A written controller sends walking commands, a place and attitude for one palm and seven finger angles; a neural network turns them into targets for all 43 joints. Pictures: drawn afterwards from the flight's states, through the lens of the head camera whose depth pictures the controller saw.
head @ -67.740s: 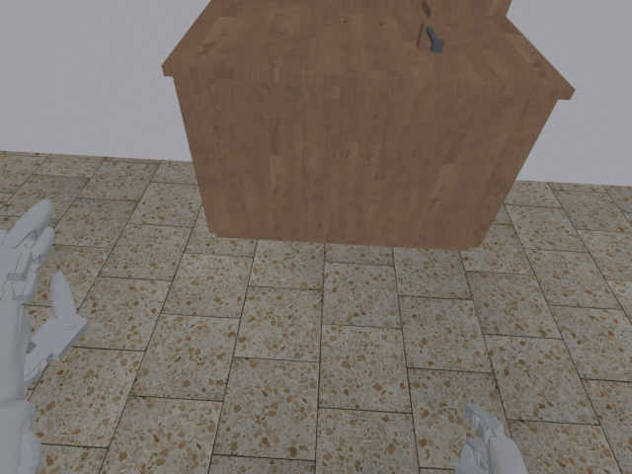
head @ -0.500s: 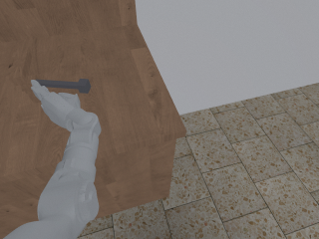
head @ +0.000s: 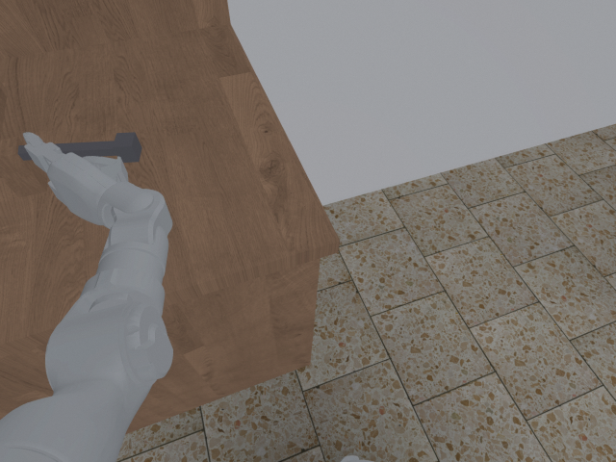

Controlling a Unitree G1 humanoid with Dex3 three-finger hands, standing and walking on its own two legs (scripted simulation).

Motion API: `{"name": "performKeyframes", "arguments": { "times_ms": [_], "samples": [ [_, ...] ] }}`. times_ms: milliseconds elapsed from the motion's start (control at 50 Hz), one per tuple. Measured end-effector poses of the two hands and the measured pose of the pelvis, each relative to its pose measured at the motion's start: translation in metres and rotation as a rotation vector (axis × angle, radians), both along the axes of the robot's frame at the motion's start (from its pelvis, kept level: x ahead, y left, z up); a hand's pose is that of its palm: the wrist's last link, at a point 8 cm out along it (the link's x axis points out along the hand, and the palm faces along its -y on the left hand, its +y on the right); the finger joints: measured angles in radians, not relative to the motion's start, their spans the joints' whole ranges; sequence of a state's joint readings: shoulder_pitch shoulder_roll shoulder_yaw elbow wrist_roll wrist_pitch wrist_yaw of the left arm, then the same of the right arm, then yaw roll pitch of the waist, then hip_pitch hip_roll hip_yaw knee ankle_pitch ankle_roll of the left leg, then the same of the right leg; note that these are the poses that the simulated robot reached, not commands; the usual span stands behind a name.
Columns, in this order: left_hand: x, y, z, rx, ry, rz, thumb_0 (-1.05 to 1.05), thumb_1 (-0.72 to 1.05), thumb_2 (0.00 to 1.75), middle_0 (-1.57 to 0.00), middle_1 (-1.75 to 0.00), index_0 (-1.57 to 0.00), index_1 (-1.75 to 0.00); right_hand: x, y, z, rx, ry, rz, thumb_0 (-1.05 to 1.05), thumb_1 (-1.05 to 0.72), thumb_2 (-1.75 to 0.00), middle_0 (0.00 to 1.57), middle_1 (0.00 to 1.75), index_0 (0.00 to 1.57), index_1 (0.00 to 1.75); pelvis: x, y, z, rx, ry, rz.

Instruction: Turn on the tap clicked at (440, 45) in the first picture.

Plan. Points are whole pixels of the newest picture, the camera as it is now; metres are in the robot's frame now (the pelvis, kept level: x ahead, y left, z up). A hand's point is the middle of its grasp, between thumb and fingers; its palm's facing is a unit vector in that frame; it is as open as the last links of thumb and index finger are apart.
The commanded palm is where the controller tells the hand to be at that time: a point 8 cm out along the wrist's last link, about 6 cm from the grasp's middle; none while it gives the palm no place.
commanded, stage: lift the hand up off the lever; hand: left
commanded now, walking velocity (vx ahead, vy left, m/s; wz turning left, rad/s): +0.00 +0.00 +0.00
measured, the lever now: (127, 147) +0.52 +0.21 +0.11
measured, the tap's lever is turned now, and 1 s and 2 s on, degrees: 75 79 79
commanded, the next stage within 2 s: none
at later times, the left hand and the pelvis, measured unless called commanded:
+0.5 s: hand (105, 158) +0.49 +0.23 +0.12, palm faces +0.80 -0.59 -0.10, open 7.8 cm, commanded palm +0.43 +0.25 +0.13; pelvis +0.01 +0.01 +0.01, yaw +0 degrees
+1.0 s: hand (102, 153) +0.48 +0.22 +0.14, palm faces +0.81 -0.58 -0.11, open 7.8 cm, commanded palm +0.42 +0.24 +0.15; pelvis +0.02 +0.01 +0.01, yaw +0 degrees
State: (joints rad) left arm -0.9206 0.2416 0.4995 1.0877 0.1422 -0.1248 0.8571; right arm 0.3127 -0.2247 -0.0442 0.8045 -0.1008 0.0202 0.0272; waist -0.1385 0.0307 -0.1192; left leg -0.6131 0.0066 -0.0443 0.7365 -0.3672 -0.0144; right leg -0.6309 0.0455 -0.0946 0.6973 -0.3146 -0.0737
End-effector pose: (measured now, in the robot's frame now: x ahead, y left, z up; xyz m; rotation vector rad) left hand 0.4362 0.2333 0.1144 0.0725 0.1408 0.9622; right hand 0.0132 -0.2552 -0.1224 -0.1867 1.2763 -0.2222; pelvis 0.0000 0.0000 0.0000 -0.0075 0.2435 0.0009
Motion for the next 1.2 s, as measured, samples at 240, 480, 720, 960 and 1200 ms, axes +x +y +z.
{"name": "performKeyframes", "arguments": {
  "times_ms": [240,480,720,960,1200],
  "samples": [
    [0.005,0.002,0.001,-0.016,-0.020,-0.005,0.03,0.90,0.91,-0.15,-0.15,-0.15,-0.15,-0.011,0.008,0.002,0.017,0.027,-0.020,0.00,-0.91,-0.90,0.20,0.30,0.20,0.30,0.006,0.006,0.002,-0.004,0.002,-0.013],
    [0.000,0.013,0.013,-0.017,-0.017,-0.014,0.02,0.90,0.90,-0.17,-0.15,-0.16,-0.15,0.016,0.015,0.006,0.027,-0.023,0.009,0.00,-0.91,-0.90,0.20,0.30,0.20,0.30,0.014,0.011,0.007,-0.008,-0.031,-0.006],
    [-0.005,0.013,0.019,-0.032,-0.037,-0.017,0.02,0.90,0.90,-0.18,-0.16,-0.16,-0.16,0.047,0.018,0.009,0.021,-0.070,0.038,0.00,-0.91,-0.90,0.20,0.30,0.20,0.30,0.018,0.015,0.010,-0.007,-0.049,-0.003],
    [-0.013,0.008,0.031,-0.022,-0.013,-0.009,0.02,0.90,0.90,-0.16,-0.15,-0.16,-0.16,0.057,0.020,0.009,0.029,-0.087,0.053,0.00,-0.91,-0.90,0.20,0.30,0.20,0.30,0.017,0.012,0.013,-0.004,-0.078,0.006],
    [-0.015,-0.005,0.047,-0.001,-0.019,-0.021,0.02,0.90,0.90,-0.15,-0.14,-0.16,-0.16,0.055,0.012,0.008,0.031,-0.097,0.048,0.00,-0.91,-0.90,0.20,0.30,0.20,0.30,0.014,0.005,0.015,0.003,-0.092,0.003]
  ]
}}
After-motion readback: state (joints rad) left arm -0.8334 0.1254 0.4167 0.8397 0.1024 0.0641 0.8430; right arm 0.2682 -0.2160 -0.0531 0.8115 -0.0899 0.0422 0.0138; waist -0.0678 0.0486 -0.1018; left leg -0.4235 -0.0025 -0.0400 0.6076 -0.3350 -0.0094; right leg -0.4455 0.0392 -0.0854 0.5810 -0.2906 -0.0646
